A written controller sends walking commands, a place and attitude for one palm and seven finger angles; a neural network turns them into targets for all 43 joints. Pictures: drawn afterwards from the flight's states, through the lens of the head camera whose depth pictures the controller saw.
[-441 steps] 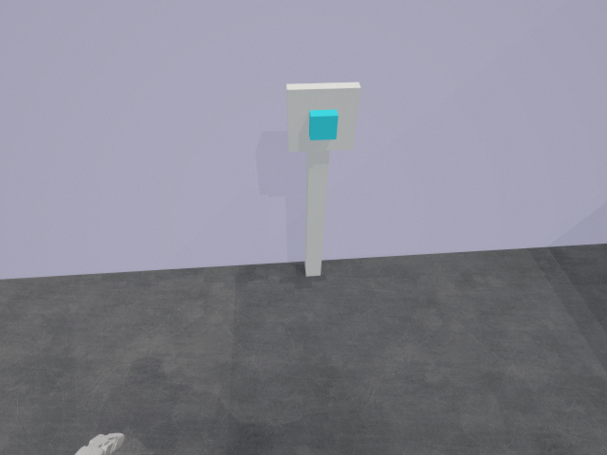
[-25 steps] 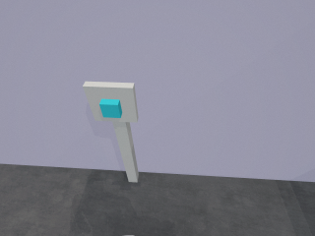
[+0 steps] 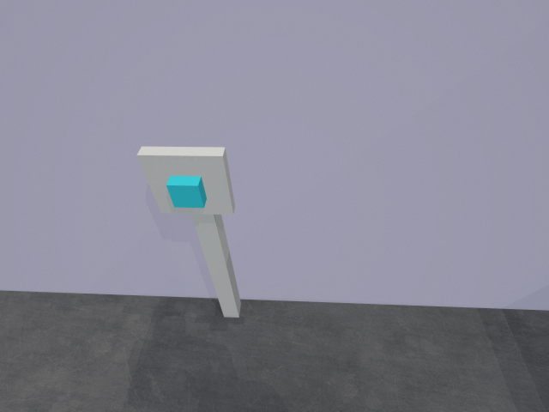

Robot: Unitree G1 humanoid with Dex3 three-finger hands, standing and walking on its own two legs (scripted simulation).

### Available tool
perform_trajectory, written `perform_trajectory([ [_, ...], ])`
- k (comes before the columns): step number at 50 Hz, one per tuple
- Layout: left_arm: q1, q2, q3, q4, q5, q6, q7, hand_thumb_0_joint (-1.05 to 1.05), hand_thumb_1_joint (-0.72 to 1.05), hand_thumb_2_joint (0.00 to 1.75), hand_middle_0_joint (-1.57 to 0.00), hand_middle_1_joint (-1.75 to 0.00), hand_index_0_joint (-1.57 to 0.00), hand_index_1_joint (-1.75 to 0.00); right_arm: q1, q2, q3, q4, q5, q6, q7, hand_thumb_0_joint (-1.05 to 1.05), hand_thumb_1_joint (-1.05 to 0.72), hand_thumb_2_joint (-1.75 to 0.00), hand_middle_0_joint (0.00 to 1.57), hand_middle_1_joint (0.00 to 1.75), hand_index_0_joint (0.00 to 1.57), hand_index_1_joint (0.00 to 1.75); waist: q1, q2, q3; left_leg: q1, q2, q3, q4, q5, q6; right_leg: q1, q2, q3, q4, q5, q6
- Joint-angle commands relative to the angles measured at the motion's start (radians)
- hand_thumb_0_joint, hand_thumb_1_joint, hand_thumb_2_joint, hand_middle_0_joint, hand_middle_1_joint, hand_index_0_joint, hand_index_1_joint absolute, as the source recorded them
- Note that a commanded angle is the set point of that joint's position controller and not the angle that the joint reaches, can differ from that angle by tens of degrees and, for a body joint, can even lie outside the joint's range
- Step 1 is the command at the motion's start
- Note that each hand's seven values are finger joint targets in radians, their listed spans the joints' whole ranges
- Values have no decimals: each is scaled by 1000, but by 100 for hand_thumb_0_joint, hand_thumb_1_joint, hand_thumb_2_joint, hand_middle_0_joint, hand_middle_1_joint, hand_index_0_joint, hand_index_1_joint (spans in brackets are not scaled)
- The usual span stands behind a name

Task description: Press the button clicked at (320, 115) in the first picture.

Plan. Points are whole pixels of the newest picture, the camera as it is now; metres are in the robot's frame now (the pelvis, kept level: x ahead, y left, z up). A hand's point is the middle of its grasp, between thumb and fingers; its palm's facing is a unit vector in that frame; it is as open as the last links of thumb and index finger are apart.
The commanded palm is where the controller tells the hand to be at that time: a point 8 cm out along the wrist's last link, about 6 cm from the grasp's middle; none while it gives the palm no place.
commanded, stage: come to a stop and stand still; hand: left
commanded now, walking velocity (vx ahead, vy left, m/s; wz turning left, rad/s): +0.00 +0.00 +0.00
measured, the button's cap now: (187, 191) +0.57 +0.22 -0.03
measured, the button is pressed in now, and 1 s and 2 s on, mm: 0 0 0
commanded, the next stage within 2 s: look again from close up in 0.80 s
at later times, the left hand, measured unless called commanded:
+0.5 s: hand out of the picture +0.02 +0.15 -0.17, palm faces +0.03 -0.99 -0.15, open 7.4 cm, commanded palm none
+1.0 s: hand out of the picture +0.03 +0.14 -0.17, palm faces +0.04 -0.98 -0.17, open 7.4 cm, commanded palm none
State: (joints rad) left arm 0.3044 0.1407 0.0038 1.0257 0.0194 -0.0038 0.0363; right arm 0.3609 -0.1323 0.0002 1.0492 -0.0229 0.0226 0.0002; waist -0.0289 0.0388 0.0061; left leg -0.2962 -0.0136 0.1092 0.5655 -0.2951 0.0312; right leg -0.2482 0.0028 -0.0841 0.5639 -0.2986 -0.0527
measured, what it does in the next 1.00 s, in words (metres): shifts its weight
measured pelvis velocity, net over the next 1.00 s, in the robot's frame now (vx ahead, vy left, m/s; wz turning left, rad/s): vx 0.05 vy -0.01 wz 0.00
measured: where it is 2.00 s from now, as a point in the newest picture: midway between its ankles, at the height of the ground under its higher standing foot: outside the picture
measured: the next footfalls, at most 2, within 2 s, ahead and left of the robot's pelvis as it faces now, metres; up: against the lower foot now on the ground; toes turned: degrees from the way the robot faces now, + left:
none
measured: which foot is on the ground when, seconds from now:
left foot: down 0.00-1.00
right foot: down 0.00-1.00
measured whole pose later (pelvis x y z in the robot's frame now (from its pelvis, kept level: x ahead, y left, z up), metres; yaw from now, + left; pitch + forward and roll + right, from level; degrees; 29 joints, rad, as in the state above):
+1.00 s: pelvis +0.05 -0.01 +0.01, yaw +0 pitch -1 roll +1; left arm 0.33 0.11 -0.02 1.13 0.01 -0.02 0.05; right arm 0.31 -0.11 0.03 1.16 -0.01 -0.02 -0.04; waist 0.00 0.00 0.02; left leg -0.14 -0.01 0.10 0.40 -0.24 0.03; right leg -0.09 0.02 -0.09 0.41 -0.30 -0.06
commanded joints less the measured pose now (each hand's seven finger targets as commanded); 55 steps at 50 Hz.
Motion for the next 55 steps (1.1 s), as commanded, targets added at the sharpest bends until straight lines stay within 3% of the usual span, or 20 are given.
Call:
perform_trajectory([
  [1,-13,110,12,-46,-7,-38,4,0,90,90,-20,-30,-20,-30,69,-51,-3,-15,4,-25,-11,0,-90,-90,20,30,20,30,-14,-197,86,53,58,-85,-47,41,-7,-118,-206,254,-320,-98,-76],
  [3,0,96,8,-33,-10,-33,1,0,90,90,-20,-30,-20,-30,78,-54,0,4,6,-35,-16,0,-90,-90,20,30,20,30,-10,-97,78,107,82,-99,-125,79,-1,-122,-153,191,-265,-67,-44],
  [5,27,82,5,-22,-9,-27,1,0,90,90,-20,-30,-20,-30,54,-69,-1,7,6,-42,-22,0,-90,-90,20,30,20,30,10,9,80,72,122,-137,-186,64,11,-75,-113,152,-224,-28,-21],
  [7,55,78,2,-1,-6,-21,0,0,90,90,-20,-30,-20,-30,26,-71,1,11,7,-45,-25,0,-90,-90,20,30,20,30,27,37,110,9,135,-171,-238,1,25,-27,-98,130,-200,2,-12],
  [9,78,73,-1,18,-5,-23,-1,0,90,90,-20,-30,-20,-30,14,-74,1,14,9,-50,-28,0,-90,-90,20,30,20,30,35,18,94,14,139,-169,-235,54,30,12,-100,124,-197,68,-10],
  [12,89,64,-3,39,-7,-28,-1,0,90,90,-20,-30,-20,-30,16,-75,4,23,11,-58,-34,0,-90,-90,20,30,20,30,32,5,38,74,136,-149,-214,170,29,43,-112,123,-192,138,-6],
  [16,88,59,-6,54,-7,-30,1,0,90,90,-20,-30,-20,-30,13,-78,6,36,13,-61,-38,0,-90,-90,20,30,20,30,28,-15,16,111,139,-141,-206,235,28,59,-117,117,-194,179,0],
  [25,97,52,-10,79,-6,-29,7,0,90,90,-20,-30,-20,-30,3,-79,10,64,13,-59,-42,0,-90,-90,20,30,20,30,28,-50,45,135,137,-134,-206,302,26,77,-122,114,-202,245,4],
  [37,103,55,-8,86,-9,-26,10,0,90,90,-20,-30,-20,-30,14,-73,15,85,11,-57,-45,0,-90,-90,20,30,20,30,32,-34,71,144,135,-134,-225,293,23,87,-123,113,-217,230,1],
  [44,113,53,-9,86,-8,-28,11,0,90,90,-20,-30,-20,-30,18,-66,16,94,12,-54,-44,0,-90,-90,20,30,20,30,34,-59,87,139,133,-130,-225,264,20,87,-123,116,-229,233,1],
  [55,140,44,-8,93,-9,-33,14,0,90,90,-20,-30,-20,-30,24,-53,14,100,13,-52,-47,0,-90,-90,20,30,20,30,33,-53,72,145,127,-119,-211,252,12,101,-130,123,-234,296,3],
])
